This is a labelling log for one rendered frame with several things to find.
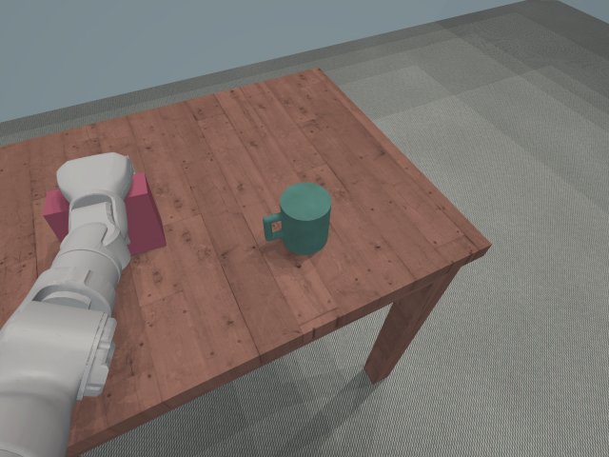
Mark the table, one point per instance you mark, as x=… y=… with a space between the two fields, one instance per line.
x=219 y=300

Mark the robot left hand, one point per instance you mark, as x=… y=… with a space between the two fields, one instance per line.
x=109 y=171

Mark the robot left forearm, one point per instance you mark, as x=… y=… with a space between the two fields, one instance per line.
x=88 y=267

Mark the robot left upper arm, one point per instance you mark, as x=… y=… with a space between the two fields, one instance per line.
x=55 y=355

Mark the sponge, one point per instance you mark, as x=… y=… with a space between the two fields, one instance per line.
x=145 y=228

